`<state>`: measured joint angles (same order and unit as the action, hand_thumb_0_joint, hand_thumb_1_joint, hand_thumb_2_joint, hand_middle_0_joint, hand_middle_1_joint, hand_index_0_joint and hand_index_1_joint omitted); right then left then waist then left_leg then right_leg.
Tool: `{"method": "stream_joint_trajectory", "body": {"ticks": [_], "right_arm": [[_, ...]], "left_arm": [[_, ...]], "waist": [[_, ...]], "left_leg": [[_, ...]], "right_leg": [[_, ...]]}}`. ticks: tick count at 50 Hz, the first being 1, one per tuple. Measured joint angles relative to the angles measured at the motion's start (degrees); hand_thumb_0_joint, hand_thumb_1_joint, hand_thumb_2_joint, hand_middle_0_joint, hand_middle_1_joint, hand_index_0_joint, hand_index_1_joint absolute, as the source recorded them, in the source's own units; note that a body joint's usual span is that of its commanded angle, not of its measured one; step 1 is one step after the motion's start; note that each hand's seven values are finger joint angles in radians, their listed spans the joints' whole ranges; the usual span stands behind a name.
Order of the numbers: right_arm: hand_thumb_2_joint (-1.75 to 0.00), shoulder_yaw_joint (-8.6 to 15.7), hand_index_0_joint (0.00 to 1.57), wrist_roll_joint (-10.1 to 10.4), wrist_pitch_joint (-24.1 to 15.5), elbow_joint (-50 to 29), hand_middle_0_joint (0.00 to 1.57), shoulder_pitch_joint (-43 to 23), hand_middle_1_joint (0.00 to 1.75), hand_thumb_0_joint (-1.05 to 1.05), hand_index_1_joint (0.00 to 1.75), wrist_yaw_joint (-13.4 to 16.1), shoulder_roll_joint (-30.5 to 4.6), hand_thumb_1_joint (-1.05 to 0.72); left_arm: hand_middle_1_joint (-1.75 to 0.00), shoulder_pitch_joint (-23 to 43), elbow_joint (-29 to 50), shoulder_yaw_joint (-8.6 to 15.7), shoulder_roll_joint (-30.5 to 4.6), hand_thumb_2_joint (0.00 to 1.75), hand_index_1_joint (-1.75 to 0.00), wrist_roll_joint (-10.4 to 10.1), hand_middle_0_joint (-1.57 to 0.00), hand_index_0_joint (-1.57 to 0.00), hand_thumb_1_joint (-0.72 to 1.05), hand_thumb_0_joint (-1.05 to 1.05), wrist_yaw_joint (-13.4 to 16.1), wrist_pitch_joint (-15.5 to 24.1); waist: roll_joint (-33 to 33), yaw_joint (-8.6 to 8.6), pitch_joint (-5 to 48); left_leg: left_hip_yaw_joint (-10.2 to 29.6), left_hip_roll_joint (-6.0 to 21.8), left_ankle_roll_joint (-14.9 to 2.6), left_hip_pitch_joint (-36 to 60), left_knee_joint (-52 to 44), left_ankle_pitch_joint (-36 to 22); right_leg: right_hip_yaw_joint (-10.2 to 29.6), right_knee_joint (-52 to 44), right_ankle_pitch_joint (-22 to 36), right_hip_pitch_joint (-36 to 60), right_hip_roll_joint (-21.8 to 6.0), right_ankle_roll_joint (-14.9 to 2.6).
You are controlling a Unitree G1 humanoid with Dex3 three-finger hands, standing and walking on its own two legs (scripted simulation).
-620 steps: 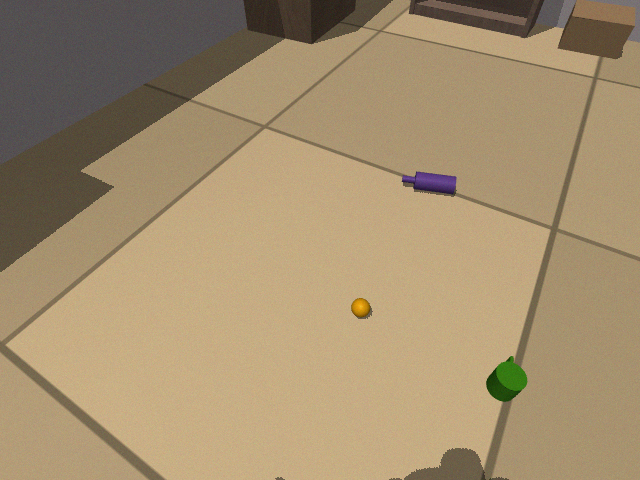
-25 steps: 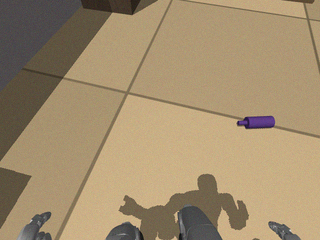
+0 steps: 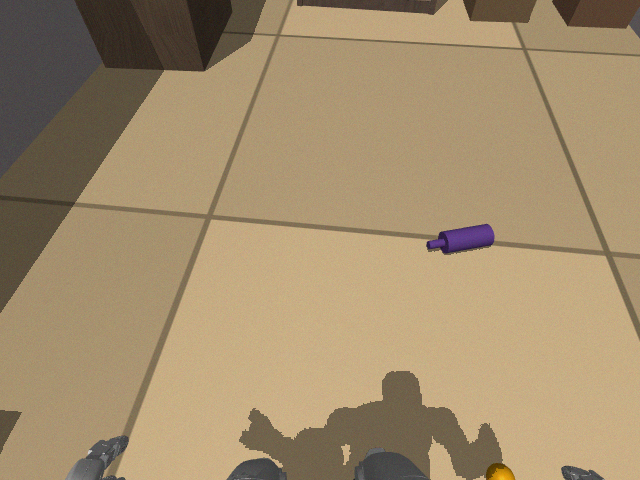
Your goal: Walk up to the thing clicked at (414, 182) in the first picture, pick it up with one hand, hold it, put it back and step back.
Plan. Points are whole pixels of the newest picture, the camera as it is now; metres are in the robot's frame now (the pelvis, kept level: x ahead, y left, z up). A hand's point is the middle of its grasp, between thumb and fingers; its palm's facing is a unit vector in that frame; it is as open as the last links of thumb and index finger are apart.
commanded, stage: walk up
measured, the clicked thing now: (458, 239) +0.96 -0.50 -0.70
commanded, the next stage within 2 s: stand in 1.42 s
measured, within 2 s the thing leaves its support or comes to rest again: neither
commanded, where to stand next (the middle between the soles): +0.06 +0.00 m, yaw -3 degrees
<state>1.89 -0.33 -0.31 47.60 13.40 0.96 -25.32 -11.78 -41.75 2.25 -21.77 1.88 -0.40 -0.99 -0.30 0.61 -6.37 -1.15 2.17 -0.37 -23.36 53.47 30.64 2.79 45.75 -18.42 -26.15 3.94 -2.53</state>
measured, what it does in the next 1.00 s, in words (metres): steps on the spot: left foot, then right foot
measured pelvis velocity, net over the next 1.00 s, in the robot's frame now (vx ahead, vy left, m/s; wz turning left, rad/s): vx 0.01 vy -0.01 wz -0.09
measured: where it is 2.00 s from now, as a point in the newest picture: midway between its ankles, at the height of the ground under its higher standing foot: outside the picture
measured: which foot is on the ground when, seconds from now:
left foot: up 0.00-0.00, down 0.02-1.00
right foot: down 0.00-0.06, up 0.08-0.32, down 0.34-1.00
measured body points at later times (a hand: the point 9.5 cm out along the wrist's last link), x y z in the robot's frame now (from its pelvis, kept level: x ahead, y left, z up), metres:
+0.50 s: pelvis -0.02 -0.02 +0.02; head -0.01 -0.04 +0.47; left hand +0.06 +0.30 -0.09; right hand +0.04 -0.35 -0.11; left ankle +0.00 +0.12 -0.69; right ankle +0.00 -0.15 -0.70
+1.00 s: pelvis +0.01 -0.01 +0.04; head +0.02 -0.02 +0.48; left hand +0.13 +0.28 -0.09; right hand +0.05 -0.32 -0.10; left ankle +0.02 +0.12 -0.70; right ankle +0.00 -0.15 -0.70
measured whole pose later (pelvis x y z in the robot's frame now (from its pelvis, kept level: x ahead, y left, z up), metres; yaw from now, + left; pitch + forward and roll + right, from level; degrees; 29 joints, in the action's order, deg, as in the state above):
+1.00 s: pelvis +0.01 -0.01 +0.04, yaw -5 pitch -2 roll +0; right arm 0.7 -0.1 -0.5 62.0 7.6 -1.2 -21.4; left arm -4.8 -63.1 0.3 -20.1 -0.2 0.3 2.0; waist -0.9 -0.7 -4.0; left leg -1.4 2.1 1.2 -10.5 27.4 14.9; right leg 3.8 27.3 -14.1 -11.3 -0.3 1.6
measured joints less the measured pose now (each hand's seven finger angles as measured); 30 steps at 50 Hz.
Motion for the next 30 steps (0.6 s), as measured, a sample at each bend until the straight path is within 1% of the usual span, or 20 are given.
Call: {"method": "stream_joint_trajectory", "body": {"ticks": [1, 2, 3, 4, 5, 6, 8, 11, 14, 16, 17, 18, 19, 20, 22, 23, 24, 27, 29, 30], "right_arm": [[-0.9, -0.07, 0.2, -0.11, -0.37, 0.42, 0.2, 0.3, 0.3, 0.0, 0.3, -0.1, 0.2, -0.91], [-0.9, -0.06, 0.2, -0.31, -0.82, 1.0, 0.2, 0.4, 0.3, 0.0, 0.3, -0.11, 0.82, -0.91], [-0.9, -0.15, 0.2, -0.74, -1.23, 1.54, 0.2, 0.52, 0.3, 0.0, 0.3, -0.11, 1.81, -0.91], [-0.9, -0.42, 0.2, -1.19, -1.6, 1.71, 0.2, 1.06, 0.3, 0.0, 0.3, -0.19, 2.43, -0.91], [-0.9, -0.74, 0.2, -1.38, -1.88, 1.73, 0.2, 1.72, 0.3, 0.0, 0.3, -0.39, 2.61, -0.91], [-0.9, -0.92, 0.21, -1.46, -2.05, 1.84, 0.2, 2.24, 0.3, 0.0, 0.3, -0.6, 2.63, -0.91], [-0.9, -1.08, 0.21, -1.56, -2.17, 2.38, 0.2, 2.67, 0.3, 0.0, 0.3, -0.67, 3.05, -0.91], [-0.9, -1.38, 0.21, -1.48, -2.5, 2.73, 0.21, 2.66, 0.3, 0.0, 0.3, -0.7, 3.77, -0.9], [-0.9, -1.34, 0.21, -1.74, -2.15, 2.53, 0.21, 1.99, 0.3, 0.0, 0.3, -1.23, 3.37, -0.9], [-0.9, -1.18, 0.21, -1.86, -1.44, 2.19, 0.21, 1.35, 0.3, 0.0, 0.3, -1.59, 2.58, -0.9], [-0.9, -1.05, 0.21, -1.77, -1.0, 2.07, 0.21, 0.99, 0.3, 0.0, 0.3, -1.75, 2.09, -0.9], [-0.9, -0.81, 0.21, -1.57, -0.52, 2.19, 0.21, 0.43, 0.3, 0.0, 0.3, -1.76, 1.49, -0.9], [-0.9, -0.55, 0.21, -1.25, -0.01, 2.4, 0.21, 0.06, 0.3, 0.0, 0.3, -1.65, 0.99, -0.9], [-0.9, -0.41, 0.21, -0.93, 0.49, 2.69, 0.2, -0.12, 0.3, 0.0, 0.3, -1.51, 0.76, -0.9], [-0.9, -0.27, 0.21, -0.63, 1.21, 3.53, 0.2, -0.52, 0.3, 0.0, 0.3, -1.38, 0.72, -0.91], [-0.9, -0.2, 0.2, -0.48, 1.3, 3.92, 0.2, -0.81, 0.3, 0.0, 0.3, -1.43, 0.67, -0.91], [-0.9, -0.14, 0.2, -0.26, 1.22, 4.24, 0.2, -1.04, 0.3, 0.0, 0.3, -1.52, 0.54, -0.91], [-0.9, -0.04, 0.2, 0.11, 0.67, 5.32, 0.2, -1.35, 0.3, 0.0, 0.3, -1.7, 0.42, -0.91], [-0.9, -0.1, 0.2, -0.04, 0.31, 6.43, 0.2, -1.79, 0.3, 0.0, 0.3, -1.72, 1.15, -0.91], [-0.9, -0.15, 0.2, -0.24, 0.11, 7.0, 0.2, -1.97, 0.3, 0.0, 0.3, -1.71, 1.78, -0.91]], "left_arm": [[-0.3, -0.09, -0.33, 0.05, -0.26, 0.9, -0.3, -0.13, -0.21, -0.21, 0.9, 0.01, -0.11, -0.09], [-0.3, 0.0, -0.89, 0.2, -0.74, 0.9, -0.3, -0.36, -0.21, -0.21, 0.9, 0.01, -0.18, -0.32], [-0.3, 0.04, -1.75, 0.51, -1.27, 0.9, -0.3, -0.65, -0.21, -0.21, 0.9, 0.01, -0.12, -0.67], [-0.3, -0.2, -2.82, 0.76, -1.32, 0.9, -0.3, -0.94, -0.21, -0.21, 0.9, 0.01, 0.05, -1.04], [-0.3, -0.59, -4.01, 0.76, -1.08, 0.9, -0.3, -1.02, -0.21, -0.21, 0.9, 0.01, 0.25, -1.33], [-0.3, -0.99, -5.14, 0.57, -0.87, 0.9, -0.3, -0.99, -0.21, -0.21, 0.9, 0.01, 0.34, -1.54], [-0.3, -1.66, -6.81, 0.5, -1.12, 0.9, -0.3, -1.1, -0.21, -0.21, 0.9, 0.01, 0.01, -1.44], [-0.3, -2.28, -8.57, 1.2, -2.16, 0.9, -0.3, -1.47, -0.21, -0.21, 0.9, 0.01, -0.52, -0.97], [-0.3, -2.46, -10.33, 1.35, -2.66, 0.9, -0.3, -1.63, -0.21, -0.2, 0.9, 0.01, -0.68, -0.48], [-0.3, -2.75, -11.38, 1.28, -2.64, 0.9, -0.3, -1.53, -0.21, -0.2, 0.9, 0.01, -0.6, 0.23], [-0.3, -2.88, -11.95, 1.29, -2.51, 0.9, -0.3, -1.4, -0.21, -0.2, 0.9, 0.01, -0.44, 0.73], [-0.3, -2.61, -12.68, 1.31, -1.98, 0.9, -0.3, -1.21, -0.21, -0.2, 0.9, 0.01, -0.17, 1.16], [-0.3, -2.32, -13.21, 1.22, -1.37, 0.9, -0.3, -0.94, -0.2, -0.2, 0.9, 0.01, 0.04, 1.55], [-0.3, -2.28, -13.43, 1.03, -0.9, 0.9, -0.3, -0.71, -0.2, -0.2, 0.9, 0.01, 0.22, 2.0], [-0.3, -2.37, -13.52, 0.45, -0.36, 0.9, -0.3, -0.48, -0.21, -0.2, 0.9, 0.01, 0.24, 2.58], [-0.3, -2.38, -13.55, 0.23, -0.08, 0.9, -0.3, -0.47, -0.21, -0.2, 0.9, 0.01, 0.21, 2.68], [-0.3, -2.27, -13.63, 0.0, 0.27, 0.9, -0.3, -0.49, -0.21, -0.21, 0.9, 0.01, 0.23, 2.75], [-0.3, -1.39, -13.87, -0.6, 1.0, 0.9, -0.3, -0.64, -0.21, -0.21, 0.9, 0.01, 0.36, 2.97], [-0.3, -0.51, -14.08, -0.81, 0.85, 0.9, -0.3, -0.92, -0.21, -0.21, 0.9, 0.01, 0.39, 2.71], [-0.3, -0.04, -14.38, -0.84, 0.74, 0.9, -0.3, -1.13, -0.21, -0.21, 0.9, 0.01, 0.45, 2.43]], "waist": [[0.31, 0.04, 0.27], [1.46, 0.06, 0.13], [3.46, 0.3, -0.09], [4.48, 0.45, 0.27], [4.25, 0.1, 0.96], [3.41, -0.54, 1.53], [2.56, -1.04, 1.81], [3.03, -0.76, 1.68], [2.51, -0.96, 1.22], [1.64, -0.92, 1.23], [1.02, -0.82, 1.25], [-0.38, -0.92, 0.75], [-1.94, -1.21, 0.33], [-2.78, -1.29, 0.42], [-2.73, -0.43, 1.17], [-2.67, -0.08, 1.37], [-2.88, -0.01, 1.48], [-3.63, -0.03, 1.85], [-2.64, 0.16, 1.75], [-1.72, 0.19, 1.76]], "left_leg": [[-0.02, -0.4, -0.21, 1.81, -4.09, -0.99], [-0.4, -1.18, -0.17, 3.12, -6.96, -5.18], [-1.51, -2.28, -0.17, 4.23, -8.26, -6.9], [-2.29, -2.66, -0.17, 4.96, -9.02, -7.34], [-2.24, -2.25, -0.21, 5.26, -9.35, -7.39], [-1.68, -1.47, -0.4, 5.49, -9.62, -7.44], [-1.27, -0.06, -0.42, 6.81, -11.36, -8.25], [-2.02, 0.97, 0.31, 8.47, -14.74, -10.2], [-2.34, 1.91, 0.69, 8.74, -15.92, -11.05], [-2.74, 2.71, 0.94, 8.12, -14.95, -10.56], [-2.89, 3.23, 1.16, 7.58, -13.81, -9.96], [-2.44, 4.17, 1.34, 7.21, -12.4, -9.27], [-1.48, 4.95, 0.83, 6.79, -11.03, -8.68], [-0.32, 4.65, 0.32, 6.18, -9.84, -7.37], [0.96, 2.25, -0.37, 4.85, -6.78, -1.98], [1.12, 1.32, -0.68, 4.57, -6.05, -0.46], [1.29, 0.79, -0.93, 4.51, -6.34, -0.24], [1.48, 0.41, -1.13, 5.42, -11.23, -4.15], [0.78, -0.37, 0.05, 6.95, -15.34, -11.91], [0.2, -0.98, 0.72, 7.65, -16.54, -13.56]], "right_leg": [[-0.01, 0.34, -0.01, -0.22, -0.01, 0.25], [0.44, 1.01, -0.18, -0.29, -0.53, 0.62], [1.65, 1.71, -0.39, -0.15, -1.44, 0.89], [3.11, 2.57, -2.33, -0.14, -1.19, 1.02], [3.75, 4.21, -5.56, -0.32, -0.18, 1.19], [3.46, 6.34, -8.23, -0.47, 0.71, 1.36], [3.33, 9.75, -9.58, -0.23, 1.28, 1.62], [3.88, 9.38, -7.49, 0.98, -0.32, 1.93], [2.07, 2.71, -7.31, 4.27, -2.63, 2.46], [0.38, -3.63, -6.15, 7.32, -3.53, 2.49], [-0.24, -7.27, -3.58, 9.02, -3.51, 2.46], [-0.76, -8.87, 0.7, 9.8, -2.73, 2.69], [-1.58, -8.98, 1.61, 10.21, -1.94, 2.82], [-2.02, -8.58, 1.36, 10.15, -1.71, 2.8], [-1.26, -7.42, 0.51, 9.27, -2.39, 2.31], [-0.76, -7.22, 0.37, 9.05, -2.78, 2.19], [-0.58, -7.4, 0.46, 9.09, -3.07, 2.29], [-0.75, -7.88, 0.74, 9.12, -3.63, 2.99], [-0.04, -6.89, 0.27, 8.81, -4.5, 3.48], [0.56, -6.53, 0.09, 8.76, -5.13, 3.75]]}}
